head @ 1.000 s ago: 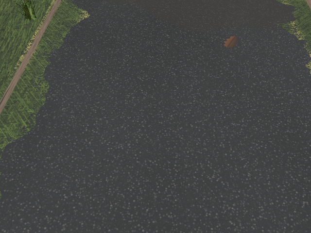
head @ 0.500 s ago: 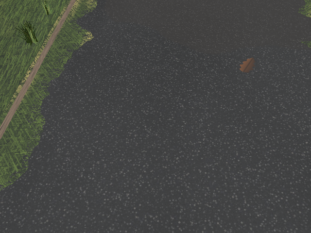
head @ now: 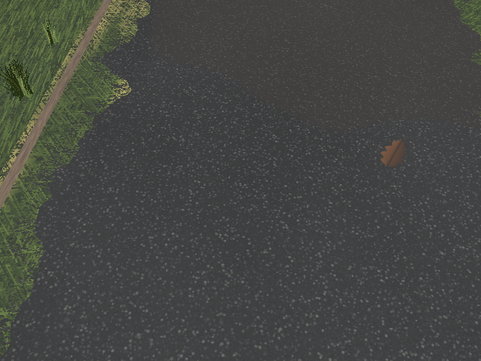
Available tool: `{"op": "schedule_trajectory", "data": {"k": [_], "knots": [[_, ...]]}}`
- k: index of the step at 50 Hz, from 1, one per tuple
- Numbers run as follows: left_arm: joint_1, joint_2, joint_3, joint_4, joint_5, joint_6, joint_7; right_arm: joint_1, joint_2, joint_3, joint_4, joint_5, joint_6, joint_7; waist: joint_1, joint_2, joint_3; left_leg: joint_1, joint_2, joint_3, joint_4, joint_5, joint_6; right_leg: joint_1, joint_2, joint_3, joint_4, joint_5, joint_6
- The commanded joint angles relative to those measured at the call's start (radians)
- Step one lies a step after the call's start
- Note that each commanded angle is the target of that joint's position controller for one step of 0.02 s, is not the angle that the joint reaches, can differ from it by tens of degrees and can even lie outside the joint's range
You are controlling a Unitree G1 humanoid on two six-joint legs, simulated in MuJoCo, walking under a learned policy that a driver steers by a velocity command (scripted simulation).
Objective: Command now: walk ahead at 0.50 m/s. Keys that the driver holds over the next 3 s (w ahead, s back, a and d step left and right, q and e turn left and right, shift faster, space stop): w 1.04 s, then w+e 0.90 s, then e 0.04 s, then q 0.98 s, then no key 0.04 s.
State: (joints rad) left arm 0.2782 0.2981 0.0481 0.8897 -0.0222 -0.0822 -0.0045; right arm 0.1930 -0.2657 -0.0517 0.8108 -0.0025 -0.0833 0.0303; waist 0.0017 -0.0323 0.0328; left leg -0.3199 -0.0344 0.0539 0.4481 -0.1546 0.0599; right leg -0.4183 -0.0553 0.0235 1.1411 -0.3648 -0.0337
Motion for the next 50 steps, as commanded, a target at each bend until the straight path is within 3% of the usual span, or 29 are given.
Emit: {"op": "schedule_trajectory", "data": {"k": [1,3,6,9,13,16,17,18,19,20,21,22,23,24,25,26,28,31,36,41,44,45,46,47,48,49,50], "knots": [[0.021,0.07,0.023,-0.059,0.007,0.003,0.005,0.016,-0.106,-0.025,-0.036,-0.003,-0.022,0.0,0.01,0.119,-0.068,0.18,0.264,-0.305,-0.279,0.11,0.18,-0.175,-0.091,0.045,-0.035,0.079,0.011],[-0.018,0.057,0.02,-0.075,0.014,0.016,0.009,0.032,-0.132,-0.032,-0.018,0.001,-0.028,-0.006,0.013,0.103,-0.037,0.151,0.262,-0.254,-0.316,0.155,0.191,-0.209,-0.098,0.036,-0.111,0.141,0.032],[-0.116,0.047,0.017,-0.105,0.02,0.014,0.006,0.07,-0.149,-0.035,0.007,0.003,-0.022,-0.02,-0.011,0.086,-0.007,0.169,0.239,-0.184,-0.337,0.181,0.173,-0.253,-0.094,0.028,-0.29,0.309,0.05],[-0.218,0.026,0.008,-0.13,0.016,0.005,-0.004,0.112,-0.163,-0.037,0.032,0.011,-0.015,-0.028,-0.047,0.087,0.014,0.177,0.211,-0.121,-0.341,0.172,0.145,-0.208,-0.061,-0.004,-0.47,0.447,0.048],[-0.326,0.032,0.004,-0.17,0.006,-0.003,-0.023,0.185,-0.174,-0.04,0.077,0.019,0.001,-0.031,-0.083,0.087,0.041,0.287,0.257,-0.125,-0.303,0.161,0.139,-0.219,-0.035,-0.011,-0.582,0.44,0.032],[-0.329,0.056,0.009,-0.186,0.005,-0.011,-0.038,0.186,-0.187,-0.048,0.095,0.024,0.017,-0.038,-0.059,0.102,0.035,0.379,0.301,-0.141,-0.236,0.249,0.117,-0.199,-0.021,-0.009,-0.629,0.339,-0.007],[-0.294,0.071,0.016,-0.178,0.006,-0.013,-0.04,0.174,-0.194,-0.05,0.095,0.024,0.022,-0.04,-0.035,0.114,0.014,0.394,0.302,-0.137,-0.193,0.343,0.106,-0.141,-0.004,-0.025,-0.638,0.303,-0.021],[-0.21,0.093,0.029,-0.155,0.008,-0.015,-0.038,0.15,-0.198,-0.051,0.093,0.025,0.028,-0.042,0.017,0.119,-0.035,0.388,0.278,-0.112,-0.096,0.502,0.089,-0.015,0.028,-0.057,-0.661,0.294,-0.042],[-0.052,0.139,0.055,-0.104,0.012,-0.014,-0.03,0.148,-0.175,-0.041,0.089,0.02,0.033,-0.044,0.085,0.098,-0.136,0.328,0.223,-0.071,0.088,0.57,0.062,0.21,0.043,-0.069,-0.661,0.313,-0.072],[0.128,0.213,0.076,-0.07,0.021,-0.01,-0.019,0.166,-0.127,-0.02,0.064,-0.003,0.032,-0.046,0.138,-0.025,-0.29,0.123,0.158,-0.023,0.408,0.297,0.024,0.515,-0.141,0.141,-0.63,0.339,-0.136],[0.161,0.267,0.085,-0.048,0.019,-0.004,-0.026,0.289,-0.006,0.013,0.061,0.002,0.01,-0.034,0.065,-0.292,-0.391,-0.271,-0.031,-0.055,0.721,-0.372,-0.034,0.81,-0.33,0.615,-0.76,0.096,-0.288],[0.145,0.165,0.057,-0.061,0.009,-0.006,-0.027,0.218,-0.117,-0.01,0.071,0.023,-0.011,-0.028,0.108,-0.171,-0.349,-0.383,0.016,-0.183,0.834,-0.431,-0.019,0.781,-0.312,0.664,-0.834,-0.036,-0.257],[0.069,0.133,0.046,-0.074,0.012,-0.009,-0.024,0.127,-0.161,-0.023,0.041,0.047,-0.026,-0.023,0.097,-0.122,-0.212,-0.442,0.065,-0.163,0.843,-0.342,-0.003,0.659,-0.286,0.525,-0.853,-0.002,-0.217],[-0.002,0.119,0.04,-0.088,0.018,-0.01,-0.024,0.08,-0.153,-0.022,0.033,0.043,-0.03,-0.029,0.067,-0.043,-0.139,-0.412,0.117,-0.134,0.801,-0.247,-0.004,0.524,-0.251,0.421,-0.876,0.102,-0.2],[-0.047,0.093,0.034,-0.093,0.025,-0.012,-0.025,0.057,-0.145,-0.026,0.031,0.027,-0.027,-0.033,0.042,-0.022,-0.084,-0.377,0.147,-0.127,0.745,-0.188,-0.01,0.413,-0.22,0.344,-0.904,0.198,-0.195],[-0.068,0.074,0.028,-0.093,0.036,-0.017,-0.026,0.075,-0.132,-0.029,0.036,0.022,-0.017,-0.033,0.011,-0.046,-0.079,-0.313,0.172,-0.136,0.713,-0.148,-0.013,0.346,-0.195,0.291,-0.93,0.256,-0.188],[-0.066,0.072,0.028,-0.082,0.029,-0.025,-0.027,0.098,-0.095,-0.025,0.045,0.02,0.005,-0.035,-0.012,-0.049,-0.068,-0.271,0.183,-0.127,0.657,-0.121,-0.028,0.287,-0.176,0.225,-0.977,0.312,-0.198],[-0.03,0.107,0.038,-0.056,0.025,-0.027,-0.014,0.016,-0.084,-0.023,0.017,0.008,0.018,-0.039,-0.004,-0.021,-0.021,-0.346,0.194,-0.118,0.524,-0.011,-0.06,0.274,-0.174,0.161,-1.023,0.373,-0.21],[0.036,0.122,0.039,-0.019,0.015,-0.015,0.004,-0.14,-0.055,-0.011,-0.021,0.009,0.006,-0.025,0.044,-0.023,0.015,-0.324,0.155,-0.077,0.231,0.236,-0.071,0.294,-0.124,0.045,-1.039,0.385,-0.166],[0.118,0.133,0.045,0.034,0.006,0.006,0.008,-0.269,-0.059,-0.003,-0.068,0.021,-0.005,0.0,0.08,-0.024,0.051,-0.336,0.124,-0.067,0.093,0.217,-0.048,0.428,-0.18,0.043,-0.991,0.397,-0.159],[0.103,0.15,0.054,0.043,0.001,0.021,0.015,-0.241,-0.092,-0.012,-0.072,0.022,-0.013,0.013,0.04,-0.045,0.028,-0.27,0.102,-0.059,0.054,0.112,-0.008,0.506,-0.216,0.051,-0.912,0.535,-0.135],[0.082,0.158,0.056,0.039,0.001,0.026,0.017,-0.178,-0.113,-0.023,-0.056,0.021,-0.014,0.013,0.0,-0.058,-0.011,-0.171,0.073,-0.033,0.043,0.085,0.01,0.509,-0.205,0.038,-0.841,0.685,-0.122],[0.066,0.146,0.051,0.036,0.002,0.032,0.018,-0.043,-0.147,-0.045,-0.012,0.017,-0.014,0.008,-0.069,-0.048,-0.091,0.014,0.041,-0.003,0.024,0.095,0.035,0.477,-0.16,0.0,-0.685,0.81,-0.098],[0.072,0.113,0.036,0.02,0.014,0.034,0.021,0.137,-0.205,-0.068,0.036,0.008,-0.012,-0.002,-0.134,0.003,-0.225,0.307,0.124,-0.091,0.065,0.114,0.083,0.323,-0.107,-0.038,-0.438,0.689,-0.066],[0.185,-0.001,0.0,0.0,0.024,0.015,0.01,0.246,-0.309,-0.093,0.06,-0.003,-0.005,-0.008,-0.101,0.242,-0.369,0.698,0.377,-0.543,0.014,-0.035,0.245,-0.094,0.062,-0.076,-0.039,0.247,0.013],[0.159,0.029,0.004,0.014,0.013,-0.01,0.005,0.254,-0.231,-0.069,0.063,0.01,-0.003,-0.004,-0.119,0.275,-0.419,0.735,0.426,-0.787,-0.138,-0.165,0.277,-0.245,0.104,0.065,0.113,-0.216,0.011],[0.07,0.112,0.027,-0.011,-0.017,-0.027,-0.002,0.171,-0.183,-0.051,0.052,0.015,-0.006,-0.005,-0.11,0.212,-0.261,0.615,0.392,-0.655,-0.156,-0.218,0.222,-0.341,0.039,0.088,0.177,-0.173,-0.009]]}}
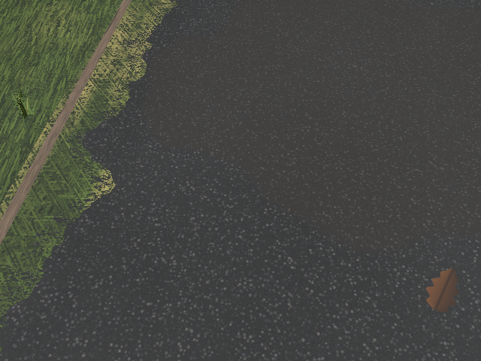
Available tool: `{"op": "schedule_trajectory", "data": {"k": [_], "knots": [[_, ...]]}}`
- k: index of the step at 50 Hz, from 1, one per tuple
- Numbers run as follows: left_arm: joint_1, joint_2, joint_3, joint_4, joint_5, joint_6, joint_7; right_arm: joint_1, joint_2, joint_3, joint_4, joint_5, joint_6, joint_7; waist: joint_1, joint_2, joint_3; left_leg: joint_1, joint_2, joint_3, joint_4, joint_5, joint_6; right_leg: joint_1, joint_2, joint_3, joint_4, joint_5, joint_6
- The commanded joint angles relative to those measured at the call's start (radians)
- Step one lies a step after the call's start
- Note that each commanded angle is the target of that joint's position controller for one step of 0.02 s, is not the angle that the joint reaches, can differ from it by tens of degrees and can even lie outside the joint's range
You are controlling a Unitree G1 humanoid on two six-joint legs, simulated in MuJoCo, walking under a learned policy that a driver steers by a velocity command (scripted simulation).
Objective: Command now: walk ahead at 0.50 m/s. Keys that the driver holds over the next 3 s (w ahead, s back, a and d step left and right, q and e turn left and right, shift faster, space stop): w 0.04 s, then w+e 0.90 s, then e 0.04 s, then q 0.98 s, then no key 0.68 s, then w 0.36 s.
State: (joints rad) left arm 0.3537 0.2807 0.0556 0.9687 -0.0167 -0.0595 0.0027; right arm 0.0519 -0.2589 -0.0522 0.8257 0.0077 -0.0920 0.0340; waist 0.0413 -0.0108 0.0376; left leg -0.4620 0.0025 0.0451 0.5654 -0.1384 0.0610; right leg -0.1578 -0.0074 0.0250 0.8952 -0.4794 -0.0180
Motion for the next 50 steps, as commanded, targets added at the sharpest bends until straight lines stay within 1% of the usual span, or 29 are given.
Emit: {"op": "schedule_trajectory", "data": {"k": [1,2,3,4,6,10,14,17,19,22,23,24,25,26,27,28,29,30,31,33,35,39,42,45,46,47,48,49,50], "knots": [[-0.069,0.133,0.02,-0.105,-0.03,-0.056,-0.007,0.233,-0.158,-0.041,0.018,0.001,0.002,-0.01,-0.125,0.128,-0.17,0.611,0.316,-0.515,-0.294,-0.192,0.186,-0.599,-0.065,0.057,0.389,0.037,-0.036],[-0.099,0.125,0.023,-0.107,-0.018,-0.054,-0.001,0.172,-0.127,-0.032,0.011,-0.007,0.0,-0.008,-0.096,0.083,-0.094,0.469,0.278,-0.418,-0.331,-0.115,0.17,-0.562,-0.102,0.039,0.322,0.113,-0.032],[-0.081,0.115,0.029,-0.098,-0.011,-0.041,0.003,0.135,-0.096,-0.023,0.007,-0.017,-0.005,-0.007,-0.06,0.101,-0.067,0.379,0.246,-0.338,-0.363,-0.054,0.148,-0.496,-0.134,0.049,0.268,0.167,-0.03],[-0.054,0.091,0.027,-0.086,-0.01,-0.024,0.004,0.121,-0.089,-0.022,0.011,-0.021,-0.01,-0.006,-0.04,0.119,-0.062,0.323,0.233,-0.291,-0.394,-0.024,0.143,-0.442,-0.144,0.052,0.246,0.197,-0.025],[-0.047,0.06,0.024,-0.083,-0.011,-0.001,0.006,0.135,-0.106,-0.028,0.029,-0.022,-0.022,-0.009,-0.028,0.104,-0.042,0.278,0.229,-0.209,-0.437,0.049,0.152,-0.439,-0.148,0.057,0.211,0.246,-0.011],[-0.137,0.059,0.031,-0.116,-0.005,0.004,0.004,0.179,-0.132,-0.035,0.061,-0.027,-0.026,-0.031,-0.045,0.07,-0.005,0.321,0.222,-0.082,-0.464,0.152,0.135,-0.538,-0.123,0.096,0.03,0.453,0.005],[-0.257,0.031,0.018,-0.157,0.0,-0.005,-0.018,0.198,-0.144,-0.032,0.073,-0.02,-0.022,-0.046,-0.086,0.059,0.027,0.343,0.203,0.037,-0.487,0.175,0.1,-0.492,-0.098,0.016,-0.181,0.615,0.0],[-0.34,0.017,0.008,-0.202,-0.001,-0.004,-0.035,0.26,-0.155,-0.036,0.102,-0.011,-0.005,-0.051,-0.119,0.039,0.058,0.473,0.242,0.072,-0.454,0.235,0.097,-0.544,-0.089,-0.01,-0.261,0.586,-0.017],[-0.375,0.021,0.007,-0.236,-0.002,-0.003,-0.05,0.279,-0.163,-0.041,0.111,-0.005,0.014,-0.053,-0.122,0.041,0.065,0.566,0.272,0.088,-0.399,0.33,0.09,-0.578,-0.077,-0.036,-0.289,0.503,-0.035],[-0.324,0.061,0.026,-0.26,-0.003,0.001,-0.068,0.245,-0.202,-0.054,0.094,0.002,0.041,-0.065,-0.063,0.091,-0.001,0.621,0.284,0.131,-0.221,0.778,0.059,-0.445,-0.005,-0.121,-0.289,0.344,-0.083],[-0.234,0.092,0.044,-0.247,-0.004,0.004,-0.068,0.233,-0.211,-0.057,0.086,0.001,0.05,-0.071,-0.01,0.107,-0.057,0.608,0.275,0.145,-0.086,0.912,0.045,-0.325,0.035,-0.145,-0.285,0.306,-0.107],[-0.077,0.143,0.073,-0.211,-0.007,0.005,-0.06,0.214,-0.209,-0.054,0.076,0.004,0.057,-0.076,0.075,0.087,-0.138,0.523,0.237,0.167,0.122,0.893,0.015,-0.099,0.073,-0.139,-0.349,0.358,-0.144],[0.079,0.235,0.106,-0.182,-0.005,0.015,-0.037,0.227,-0.183,-0.041,0.051,-0.012,0.047,-0.076,0.127,-0.04,-0.246,0.27,0.188,0.171,0.438,0.567,-0.027,0.216,-0.07,0.105,-0.375,0.356,-0.212],[0.053,0.305,0.111,-0.188,-0.015,0.008,-0.033,0.326,-0.023,0.008,0.01,-0.037,0.01,-0.049,0.003,-0.254,-0.334,-0.183,-0.048,0.048,0.763,-0.408,-0.086,0.544,-0.307,0.677,-0.479,0.219,-0.412],[0.091,0.217,0.087,-0.2,-0.006,0.002,-0.032,0.211,-0.116,-0.009,-0.003,0.007,-0.036,-0.03,0.081,-0.141,-0.388,-0.307,-0.032,-0.14,0.848,-0.439,-0.062,0.588,-0.323,0.774,-0.586,0.156,-0.406],[0.044,0.172,0.075,-0.202,0.001,-0.006,-0.028,0.12,-0.152,-0.019,-0.033,0.039,-0.061,-0.021,0.086,-0.103,-0.247,-0.375,0.022,-0.14,0.816,-0.344,-0.035,0.488,-0.29,0.617,-0.599,0.23,-0.353],[-0.024,0.145,0.067,-0.216,0.0,-0.012,-0.028,0.102,-0.143,-0.017,-0.034,0.028,-0.071,-0.026,0.041,-0.008,-0.171,-0.331,0.068,-0.136,0.723,-0.261,-0.027,0.337,-0.245,0.499,-0.604,0.326,-0.317],[-0.091,0.113,0.057,-0.235,0.002,-0.012,-0.027,0.097,-0.149,-0.026,-0.025,0.003,-0.068,-0.033,0.002,0.021,-0.112,-0.262,0.093,-0.128,0.633,-0.221,-0.038,0.195,-0.207,0.408,-0.621,0.429,-0.294],[-0.124,0.096,0.048,-0.252,0.013,-0.013,-0.023,0.115,-0.153,-0.033,-0.025,-0.005,-0.054,-0.034,-0.033,0.004,-0.097,-0.191,0.11,-0.134,0.594,-0.194,-0.049,0.104,-0.184,0.365,-0.645,0.495,-0.29],[-0.132,0.113,0.051,-0.261,0.008,-0.013,-0.014,0.135,-0.131,-0.034,-0.033,-0.016,-0.029,-0.036,-0.061,-0.007,-0.077,-0.146,0.114,-0.117,0.5,-0.175,-0.084,0.008,-0.165,0.319,-0.674,0.562,-0.294],[-0.108,0.149,0.06,-0.261,0.005,-0.014,0.0,0.08,-0.108,-0.028,-0.057,-0.024,-0.016,-0.041,-0.054,-0.013,-0.048,-0.146,0.099,-0.094,0.371,-0.084,-0.118,-0.062,-0.139,0.263,-0.692,0.596,-0.285],[-0.052,0.165,0.067,-0.25,-0.002,-0.002,0.013,-0.068,-0.072,-0.011,-0.105,-0.018,-0.02,-0.032,0.008,-0.054,-0.028,-0.049,0.032,-0.075,0.053,0.206,-0.129,-0.133,-0.065,0.198,-0.672,0.487,-0.212],[-0.003,0.158,0.067,-0.23,-0.009,0.004,0.013,-0.126,-0.097,-0.016,-0.137,-0.001,-0.026,-0.024,0.031,-0.072,-0.028,-0.015,0.009,-0.1,-0.039,0.245,-0.118,-0.085,-0.091,0.262,-0.632,0.406,-0.19],[0.002,0.149,0.066,-0.23,-0.007,0.013,0.021,-0.104,-0.142,-0.03,-0.142,0.002,-0.04,-0.014,0.006,-0.098,-0.038,0.007,0.011,-0.13,-0.087,0.142,-0.087,0.016,-0.132,0.353,-0.535,0.393,-0.173],[-0.007,0.149,0.067,-0.234,-0.005,0.017,0.022,-0.066,-0.153,-0.035,-0.134,0.002,-0.046,-0.013,-0.017,-0.113,-0.046,0.053,0.008,-0.121,-0.1,0.1,-0.07,0.028,-0.134,0.372,-0.497,0.419,-0.164],[-0.019,0.13,0.06,-0.243,-0.002,0.019,0.021,0.019,-0.17,-0.047,-0.111,-0.003,-0.051,-0.017,-0.062,-0.114,-0.083,0.17,0.004,-0.103,-0.134,0.095,-0.044,0.018,-0.1,0.362,-0.421,0.468,-0.142],[-0.034,0.086,0.043,-0.262,0.006,0.017,0.018,0.136,-0.212,-0.061,-0.098,-0.027,-0.057,-0.023,-0.121,-0.075,-0.186,0.381,0.1,-0.175,-0.109,0.124,0.008,-0.051,-0.035,0.307,-0.21,0.477,-0.101],[0.06,0.03,0.027,-0.289,0.002,0.013,0.023,0.256,-0.301,-0.082,-0.09,-0.054,-0.051,-0.032,-0.111,0.136,-0.346,0.739,0.336,-0.489,-0.101,0.203,0.135,-0.329,0.099,0.175,0.14,0.203,-0.019],[0.144,0.055,0.021,-0.295,-0.008,0.006,0.024,0.286,-0.282,-0.079,-0.062,-0.032,-0.037,-0.021,-0.076,0.367,-0.419,0.827,0.451,-0.819,-0.185,0.179,0.24,-0.518,0.113,0.153,0.349,-0.166,0.015]]}}
Over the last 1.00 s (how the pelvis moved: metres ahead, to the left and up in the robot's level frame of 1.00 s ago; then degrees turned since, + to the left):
0.55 -0.01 -0.01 0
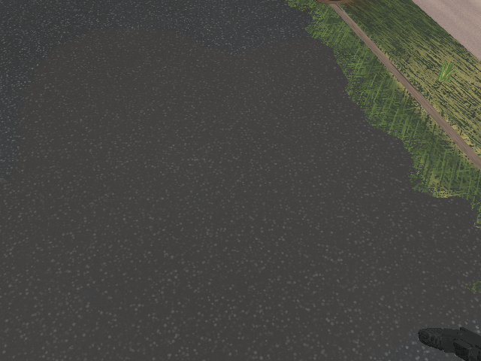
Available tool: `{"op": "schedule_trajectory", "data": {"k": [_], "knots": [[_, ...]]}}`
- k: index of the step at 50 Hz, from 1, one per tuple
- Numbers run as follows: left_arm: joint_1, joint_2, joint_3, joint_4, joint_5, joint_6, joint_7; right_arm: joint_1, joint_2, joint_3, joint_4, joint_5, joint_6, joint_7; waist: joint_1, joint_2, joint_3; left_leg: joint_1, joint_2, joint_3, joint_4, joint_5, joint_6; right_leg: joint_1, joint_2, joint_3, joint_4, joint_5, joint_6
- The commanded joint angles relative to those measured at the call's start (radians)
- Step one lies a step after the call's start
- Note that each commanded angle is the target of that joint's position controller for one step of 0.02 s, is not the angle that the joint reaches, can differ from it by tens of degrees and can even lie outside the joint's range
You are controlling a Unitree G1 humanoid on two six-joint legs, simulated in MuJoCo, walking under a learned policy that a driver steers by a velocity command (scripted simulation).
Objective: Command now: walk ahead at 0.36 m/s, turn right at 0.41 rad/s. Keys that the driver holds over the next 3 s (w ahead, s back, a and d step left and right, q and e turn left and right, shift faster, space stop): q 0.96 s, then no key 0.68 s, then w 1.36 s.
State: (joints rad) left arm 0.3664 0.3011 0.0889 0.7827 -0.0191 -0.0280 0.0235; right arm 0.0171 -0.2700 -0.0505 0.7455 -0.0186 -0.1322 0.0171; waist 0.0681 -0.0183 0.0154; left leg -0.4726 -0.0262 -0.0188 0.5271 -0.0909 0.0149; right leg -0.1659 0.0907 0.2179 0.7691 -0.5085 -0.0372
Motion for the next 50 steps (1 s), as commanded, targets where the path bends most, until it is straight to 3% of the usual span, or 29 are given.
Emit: {"op": "schedule_trajectory", "data": {"k": [1,2,3,5,7,9,11,14,16,17,18,19,20,21,23,25,28,32,34,35,36,37,38,39,40,41,42,44,50], "knots": [[0.102,0.117,0.007,-0.079,-0.008,-0.021,0.005,0.267,-0.174,-0.054,-0.004,0.011,0.008,0.0,-0.115,0.231,-0.276,0.729,0.437,-0.657,-0.155,0.137,0.261,-0.552,-0.033,0.003,0.565,-0.095,0.05],[0.023,0.131,0.01,-0.082,0.0,-0.014,0.006,0.218,-0.126,-0.038,-0.011,0.007,0.018,0.002,-0.119,0.132,-0.185,0.595,0.385,-0.48,-0.144,0.244,0.23,-0.536,-0.058,-0.033,0.574,-0.039,0.06],[-0.029,0.115,0.009,-0.092,0.013,-0.008,0.008,0.172,-0.098,-0.024,-0.006,0.002,0.025,0.009,-0.1,0.08,-0.118,0.463,0.332,-0.364,-0.152,0.384,0.22,-0.501,-0.083,-0.062,0.518,-0.007,0.065],[-0.048,0.074,0.004,-0.105,0.025,0.003,0.006,0.12,-0.07,-0.007,0.009,0.0,0.029,0.016,-0.047,0.103,-0.075,0.304,0.26,-0.242,-0.18,0.541,0.201,-0.385,-0.141,-0.106,0.342,0.036,0.065],[-0.057,0.02,-0.014,-0.113,0.029,0.004,0.007,0.104,-0.102,-0.015,0.024,0.005,0.034,0.014,-0.032,0.141,-0.099,0.257,0.22,-0.181,-0.192,0.68,0.214,-0.287,-0.13,-0.154,0.149,0.09,0.084],[-0.083,0.013,-0.021,-0.115,0.027,0.003,0.01,0.106,-0.157,-0.033,0.033,0.015,0.049,0.003,-0.038,0.15,-0.148,0.258,0.21,-0.162,-0.188,0.696,0.215,-0.195,-0.107,-0.171,0.005,0.198,0.093],[-0.123,0.045,-0.014,-0.121,0.02,0.011,0.014,0.124,-0.198,-0.047,0.039,0.029,0.067,-0.005,-0.055,0.149,-0.159,0.27,0.215,-0.184,-0.19,0.585,0.21,-0.168,-0.084,-0.175,-0.061,0.271,0.094],[-0.195,0.064,-0.007,-0.144,0.019,0.025,0.018,0.138,-0.202,-0.052,0.043,0.044,0.092,-0.013,-0.072,0.146,-0.116,0.249,0.211,-0.247,-0.185,0.313,0.194,-0.151,-0.071,-0.16,-0.15,0.284,0.079],[-0.193,0.064,-0.002,-0.147,0.021,0.02,0.016,0.12,-0.187,-0.05,0.038,0.054,0.108,-0.023,-0.046,0.146,-0.087,0.212,0.183,-0.286,-0.152,0.146,0.161,-0.078,-0.063,-0.162,-0.296,0.354,0.056],[-0.178,0.08,0.005,-0.147,0.025,0.015,0.018,0.126,-0.166,-0.044,0.036,0.055,0.113,-0.028,-0.034,0.132,-0.084,0.175,0.152,-0.295,-0.117,0.062,0.124,-0.005,-0.092,-0.146,-0.377,0.425,0.033],[-0.142,0.134,0.018,-0.153,0.04,0.012,0.025,0.141,-0.122,-0.031,0.025,0.041,0.113,-0.03,-0.035,0.055,-0.121,0.098,0.109,-0.263,-0.013,-0.08,0.074,0.105,-0.23,-0.053,-0.378,0.534,-0.019],[-0.147,0.194,0.032,-0.163,0.05,0.023,0.034,0.211,-0.063,-0.016,0.017,0.028,0.107,-0.027,-0.081,-0.16,-0.146,-0.059,-0.02,-0.12,0.175,-0.402,0.011,0.206,-0.417,0.111,-0.38,0.759,-0.134],[-0.117,0.167,0.03,-0.149,0.056,0.027,0.027,0.203,-0.108,-0.026,0.004,0.034,0.106,-0.029,-0.043,-0.256,-0.162,-0.134,-0.034,-0.025,0.395,-0.587,-0.032,0.171,-0.53,0.235,-0.424,0.808,-0.253],[-0.136,0.125,0.017,-0.158,0.05,0.02,0.024,0.207,-0.168,-0.049,0.013,0.037,0.114,-0.03,-0.046,-0.175,-0.143,-0.152,0.005,-0.054,0.552,-0.564,-0.054,0.149,-0.5,0.196,-0.428,0.792,-0.261],[-0.242,0.085,0.004,-0.171,0.035,0.012,0.021,0.235,-0.17,-0.063,0.036,0.039,0.149,-0.041,-0.086,-0.116,-0.099,-0.159,0.037,-0.057,0.625,-0.457,-0.089,0.085,-0.404,0.031,-0.421,0.739,-0.186],[-0.269,0.1,0.009,-0.159,0.035,0.014,0.02,0.216,-0.13,-0.054,0.016,0.038,0.171,-0.041,-0.09,-0.116,-0.067,-0.124,0.046,-0.021,0.586,-0.376,-0.111,0.019,-0.367,-0.061,-0.439,0.743,-0.173],[-0.268,0.118,0.02,-0.143,0.036,0.023,0.026,0.166,-0.096,-0.039,-0.031,0.041,0.174,-0.025,-0.071,-0.143,-0.088,-0.043,0.06,0.02,0.412,-0.305,-0.112,0.013,-0.355,-0.144,-0.44,0.725,-0.175],[-0.249,0.159,0.034,-0.12,0.019,0.029,0.022,0.141,-0.124,-0.044,-0.074,0.038,0.176,0.002,-0.055,-0.16,-0.12,0.07,0.055,0.063,0.224,-0.255,-0.072,0.038,-0.401,-0.163,-0.408,0.71,-0.17],[-0.265,0.167,0.037,-0.112,0.001,0.028,0.019,0.178,-0.13,-0.051,-0.072,0.037,0.181,0.012,-0.086,-0.148,-0.112,0.157,0.037,0.094,0.076,-0.16,-0.032,0.013,-0.399,-0.189,-0.353,0.638,-0.129],[-0.252,0.153,0.034,-0.099,-0.007,0.027,0.017,0.21,-0.137,-0.059,-0.062,0.033,0.182,0.012,-0.098,-0.129,-0.111,0.237,0.014,0.099,-0.013,-0.088,-0.003,-0.027,-0.374,-0.219,-0.297,0.557,-0.086],[-0.189,0.12,0.027,-0.072,0.003,0.026,0.011,0.237,-0.176,-0.073,-0.06,0.028,0.182,0.001,-0.096,-0.027,-0.108,0.349,0.042,0.019,-0.099,0.069,0.037,-0.121,-0.326,-0.287,-0.175,0.408,-0.01],[-0.18,0.051,0.004,-0.109,0.058,0.025,0.002,0.257,-0.316,-0.105,-0.083,0.021,0.18,-0.021,-0.064,0.317,-0.114,0.506,0.327,-0.366,-0.131,0.463,0.169,-0.396,-0.184,-0.386,0.155,-0.045,0.106],[-0.294,0.076,0.009,-0.145,0.048,0.022,0.012,0.267,-0.31,-0.094,-0.105,-0.014,0.161,-0.01,-0.14,0.286,-0.146,0.447,0.424,-0.515,-0.171,0.49,0.345,-0.506,-0.091,-0.221,0.352,-0.207,0.117],[-0.317,0.112,0.02,-0.145,0.026,0.025,0.018,0.249,-0.282,-0.085,-0.105,-0.019,0.141,-0.004,-0.14,0.183,-0.133,0.421,0.378,-0.445,-0.185,0.402,0.33,-0.518,-0.111,-0.164,0.428,-0.147,0.102],[-0.3,0.118,0.025,-0.132,0.018,0.029,0.025,0.2,-0.254,-0.08,-0.106,-0.001,0.129,-0.009,-0.107,0.149,-0.105,0.4,0.32,-0.375,-0.18,0.317,0.274,-0.525,-0.127,-0.148,0.42,-0.057,0.089],[-0.278,0.12,0.03,-0.111,0.024,0.034,0.035,0.157,-0.219,-0.07,-0.112,0.02,0.13,-0.016,-0.088,0.118,-0.095,0.387,0.279,-0.336,-0.178,0.248,0.227,-0.525,-0.138,-0.14,0.392,0.01,0.09],[-0.262,0.127,0.035,-0.106,0.029,0.037,0.041,0.129,-0.205,-0.063,-0.118,0.03,0.135,-0.024,-0.071,0.135,-0.089,0.351,0.256,-0.314,-0.183,0.232,0.21,-0.494,-0.136,-0.137,0.377,0.059,0.097],[-0.236,0.112,0.034,-0.101,0.025,0.032,0.036,0.132,-0.194,-0.057,-0.126,0.024,0.142,-0.035,-0.06,0.149,-0.113,0.336,0.228,-0.302,-0.188,0.236,0.21,-0.449,-0.11,-0.142,0.375,0.125,0.107],[-0.258,0.079,0.018,-0.106,0.02,0.024,0.023,0.144,-0.203,-0.062,-0.138,0.024,0.152,-0.053,-0.083,0.156,-0.116,0.352,0.208,-0.34,-0.181,0.096,0.207,-0.391,-0.095,-0.13,0.108,0.182,0.131]]}}
Over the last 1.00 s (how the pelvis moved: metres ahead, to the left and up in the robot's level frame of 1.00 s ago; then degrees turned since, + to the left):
0.58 -0.09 0.00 -29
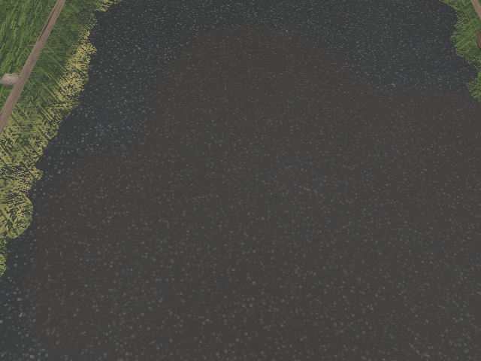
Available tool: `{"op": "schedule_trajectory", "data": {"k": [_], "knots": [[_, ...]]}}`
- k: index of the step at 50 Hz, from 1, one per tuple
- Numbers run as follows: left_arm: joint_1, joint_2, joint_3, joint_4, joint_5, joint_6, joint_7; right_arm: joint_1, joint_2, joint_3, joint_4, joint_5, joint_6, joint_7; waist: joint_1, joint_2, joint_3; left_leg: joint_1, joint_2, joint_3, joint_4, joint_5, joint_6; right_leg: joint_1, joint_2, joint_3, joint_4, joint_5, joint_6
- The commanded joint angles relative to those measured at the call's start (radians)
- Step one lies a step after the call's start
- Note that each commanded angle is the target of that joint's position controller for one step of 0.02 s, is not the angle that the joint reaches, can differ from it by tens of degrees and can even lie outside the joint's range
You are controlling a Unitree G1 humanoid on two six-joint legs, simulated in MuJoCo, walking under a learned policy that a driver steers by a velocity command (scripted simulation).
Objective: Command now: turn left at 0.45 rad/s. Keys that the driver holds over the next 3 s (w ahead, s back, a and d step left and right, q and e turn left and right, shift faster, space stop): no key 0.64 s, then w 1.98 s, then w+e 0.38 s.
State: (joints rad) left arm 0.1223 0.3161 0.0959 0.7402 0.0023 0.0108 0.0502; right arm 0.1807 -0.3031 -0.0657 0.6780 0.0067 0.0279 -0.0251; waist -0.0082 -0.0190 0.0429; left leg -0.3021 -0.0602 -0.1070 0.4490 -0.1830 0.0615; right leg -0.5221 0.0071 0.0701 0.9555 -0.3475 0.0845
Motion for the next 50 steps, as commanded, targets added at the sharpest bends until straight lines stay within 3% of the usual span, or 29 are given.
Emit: {"op": "schedule_trajectory", "data": {"k": [1,6,8,9,10,11,12,13,14,16,19,23,27,32,33,35,37,39,40,41,42,44,45,46,47,48,49,50], "knots": [[-0.014,0.065,0.009,-0.062,-0.003,-0.016,-0.008,-0.022,-0.169,-0.045,-0.071,-0.004,-0.007,-0.009,-0.011,0.164,-0.139,0.16,0.24,-0.256,-0.103,0.166,0.163,-0.003,-0.013,0.014,-0.11,0.018,0.009],[-0.01,0.071,0.005,-0.066,-0.01,-0.027,-0.026,-0.03,-0.157,-0.033,-0.064,-0.011,0.002,0.006,-0.026,0.172,-0.116,0.106,0.242,-0.308,-0.077,0.183,0.17,0.131,-0.011,-0.008,-0.253,-0.021,-0.012],[0.02,0.059,0.001,-0.057,-0.01,-0.036,-0.035,-0.052,-0.141,-0.023,-0.06,-0.004,0.004,0.008,0.0,0.161,-0.115,0.101,0.223,-0.313,-0.045,0.21,0.15,0.213,-0.007,-0.021,-0.403,0.048,-0.032],[0.048,0.049,-0.003,-0.047,-0.005,-0.042,-0.041,-0.059,-0.125,-0.015,-0.057,0.002,0.005,0.007,0.025,0.15,-0.113,0.077,0.197,-0.299,-0.028,0.198,0.12,0.295,-0.007,-0.029,-0.546,0.171,-0.049],[0.055,0.073,-0.002,-0.048,0.01,-0.047,-0.042,-0.027,-0.104,-0.008,-0.048,-0.003,0.001,0.007,0.019,0.11,-0.12,0.035,0.164,-0.278,-0.007,0.123,0.07,0.382,-0.062,0.017,-0.594,0.293,-0.073],[0.063,0.141,0.008,-0.061,0.027,-0.046,-0.037,0.019,-0.074,0.002,-0.047,-0.024,-0.008,0.008,-0.02,-0.042,-0.146,-0.023,0.079,-0.184,0.112,-0.043,0.01,0.454,-0.212,0.152,-0.597,0.487,-0.131],[0.016,0.139,0.001,-0.049,0.038,-0.043,-0.04,0.038,-0.071,-0.002,-0.05,-0.016,-0.014,0.01,-0.069,-0.187,-0.116,-0.04,0.0,-0.063,0.13,-0.222,-0.038,0.364,-0.288,0.246,-0.605,0.503,-0.251],[-0.031,0.074,-0.017,-0.066,0.03,-0.046,-0.043,0.022,-0.107,-0.008,-0.038,-0.028,-0.016,0.007,-0.05,-0.163,-0.106,0.011,0.032,-0.043,0.134,-0.222,-0.071,0.318,-0.286,0.249,-0.629,0.419,-0.281],[-0.037,0.064,-0.021,-0.062,0.024,-0.048,-0.044,-0.009,-0.112,-0.013,-0.039,-0.026,-0.014,0.006,-0.038,-0.15,-0.097,0.023,0.036,-0.035,0.106,-0.154,-0.076,0.325,-0.238,0.21,-0.623,0.347,-0.247],[-0.013,0.084,-0.021,-0.049,0.013,-0.054,-0.044,-0.039,-0.089,-0.008,-0.038,-0.032,-0.001,0.006,-0.015,-0.142,-0.086,0.074,0.052,-0.042,0.043,-0.03,-0.08,0.306,-0.176,0.155,-0.61,0.239,-0.183],[0.005,0.07,-0.033,-0.044,0.019,-0.054,-0.043,-0.016,-0.084,-0.007,-0.018,-0.022,0.002,0.015,-0.006,-0.068,-0.049,0.089,0.061,-0.052,0.024,0.016,-0.042,0.266,-0.104,0.068,-0.588,0.104,-0.123],[0.027,0.062,-0.04,-0.037,0.01,-0.052,-0.038,-0.012,-0.074,-0.006,0.004,-0.023,-0.013,0.013,0.011,0.016,-0.055,0.07,0.074,-0.073,0.004,0.068,-0.035,0.305,-0.077,0.031,-0.53,0.161,-0.118],[0.035,0.051,-0.046,-0.025,0.009,-0.045,-0.039,0.0,-0.067,-0.004,0.022,-0.02,-0.021,0.009,0.016,0.047,-0.065,0.073,0.078,-0.079,0.003,0.088,-0.038,0.323,-0.062,0.014,-0.509,0.188,-0.116],[0.036,0.044,-0.051,-0.003,0.008,-0.043,-0.042,0.015,-0.065,-0.003,0.041,-0.019,-0.022,0.001,0.012,0.042,-0.06,0.088,0.08,-0.081,0.006,0.105,-0.038,0.319,-0.053,0.008,-0.51,0.197,-0.111],[0.049,0.039,-0.053,0.008,0.009,-0.042,-0.042,0.03,-0.059,-0.001,0.051,-0.019,-0.021,-0.002,0.012,0.039,-0.078,0.098,0.071,-0.071,0.002,0.022,-0.036,0.323,-0.044,0.0,-0.518,0.113,-0.113],[0.057,0.059,-0.047,0.019,-0.001,-0.038,-0.039,0.043,-0.069,-0.006,0.059,-0.01,-0.019,-0.006,0.011,0.011,-0.031,0.04,0.033,-0.036,0.026,-0.293,-0.018,0.279,-0.032,0.011,-0.533,-0.17,-0.142],[0.085,0.073,-0.044,0.023,-0.013,-0.046,-0.033,0.035,-0.06,-0.003,0.046,-0.001,-0.037,-0.006,0.022,-0.032,0.057,-0.08,0.024,-0.012,0.071,-0.434,-0.005,0.25,-0.086,0.109,-0.594,-0.378,-0.201],[0.152,0.116,-0.031,0.046,-0.019,-0.064,-0.032,0.002,-0.021,0.004,0.025,0.01,-0.075,0.005,0.037,-0.124,0.081,-0.17,0.01,0.069,0.211,-0.302,-0.017,0.316,-0.227,0.319,-0.708,-0.462,-0.284],[0.156,0.139,-0.024,0.052,-0.02,-0.067,-0.031,-0.019,-0.021,0.004,0.014,0.016,-0.091,0.011,0.036,-0.151,0.105,-0.2,0.033,0.093,0.244,-0.245,-0.018,0.322,-0.298,0.407,-0.746,-0.451,-0.323],[0.153,0.141,-0.022,0.051,-0.021,-0.068,-0.031,-0.031,-0.026,0.003,0.009,0.017,-0.105,0.017,0.037,-0.144,0.111,-0.183,0.054,0.083,0.237,-0.233,-0.01,0.306,-0.313,0.421,-0.751,-0.392,-0.332],[0.132,0.136,-0.025,0.045,-0.023,-0.067,-0.034,-0.009,-0.025,0.002,0.016,0.018,-0.115,0.024,0.017,-0.139,0.097,-0.122,0.056,0.093,0.181,-0.23,0.002,0.292,-0.295,0.375,-0.736,-0.318,-0.315],[0.053,0.109,-0.033,0.02,-0.027,-0.059,-0.042,0.135,-0.04,-0.011,0.079,0.018,-0.122,0.033,-0.059,-0.124,0.038,0.196,0.041,0.094,0.024,-0.11,0.018,0.15,-0.186,0.202,-0.654,-0.155,-0.237],[0.009,0.055,-0.049,-0.003,-0.024,-0.066,-0.042,0.233,-0.096,-0.03,0.107,0.013,-0.123,0.03,-0.097,-0.018,0.015,0.313,0.124,-0.071,-0.051,-0.162,0.054,0.052,-0.091,0.073,-0.471,-0.037,-0.174],[-0.011,0.02,-0.059,-0.043,-0.019,-0.087,-0.039,0.342,-0.196,-0.06,0.129,0.013,-0.124,0.036,-0.119,0.244,-0.026,0.465,0.301,-0.408,-0.181,-0.214,0.16,-0.115,0.036,-0.081,-0.145,-0.019,-0.102],[-0.008,0.07,-0.045,-0.052,-0.029,-0.104,-0.036,0.363,-0.17,-0.049,0.123,0.002,-0.129,0.042,-0.123,0.256,-0.024,0.511,0.409,-0.599,-0.231,-0.14,0.244,-0.259,0.035,-0.008,0.067,-0.209,-0.093],[0.029,0.093,-0.036,-0.038,-0.044,-0.113,-0.043,0.317,-0.119,-0.032,0.113,-0.004,-0.133,0.04,-0.08,0.166,0.005,0.516,0.405,-0.519,-0.205,-0.085,0.236,-0.324,-0.016,0.03,0.173,-0.187,-0.116],[0.042,0.079,-0.04,-0.025,-0.048,-0.118,-0.051,0.287,-0.094,-0.025,0.099,-0.007,-0.133,0.039,-0.064,0.119,0.0,0.52,0.373,-0.427,-0.207,-0.064,0.208,-0.35,-0.05,0.024,0.197,-0.11,-0.137],[0.023,0.072,-0.04,-0.026,-0.04,-0.12,-0.059,0.265,-0.084,-0.02,0.096,-0.006,-0.128,0.039,-0.058,0.085,0.019,0.506,0.352,-0.354,-0.226,-0.011,0.186,-0.377,-0.08,0.007,0.177,-0.039,-0.146]]}}
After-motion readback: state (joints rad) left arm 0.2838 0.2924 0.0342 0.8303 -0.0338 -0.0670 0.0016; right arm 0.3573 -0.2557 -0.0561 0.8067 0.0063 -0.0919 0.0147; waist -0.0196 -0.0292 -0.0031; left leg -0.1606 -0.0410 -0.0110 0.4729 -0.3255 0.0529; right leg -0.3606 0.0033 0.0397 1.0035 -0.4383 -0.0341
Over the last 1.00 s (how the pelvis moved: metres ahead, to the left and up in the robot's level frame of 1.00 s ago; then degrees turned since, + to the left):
0.13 0.05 0.02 26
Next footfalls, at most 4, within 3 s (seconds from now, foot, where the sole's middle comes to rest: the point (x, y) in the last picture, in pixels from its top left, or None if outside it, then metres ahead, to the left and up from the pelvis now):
0.20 right None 0.06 -0.15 -0.78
1.34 right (278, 356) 0.46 -0.12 -0.78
1.88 left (187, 261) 0.73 0.14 -0.78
2.42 right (256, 180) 1.05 -0.08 -0.78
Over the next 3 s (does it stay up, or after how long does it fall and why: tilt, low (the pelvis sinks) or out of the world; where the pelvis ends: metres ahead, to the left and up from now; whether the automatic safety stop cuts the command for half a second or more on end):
stays up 1.18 0.06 -0.02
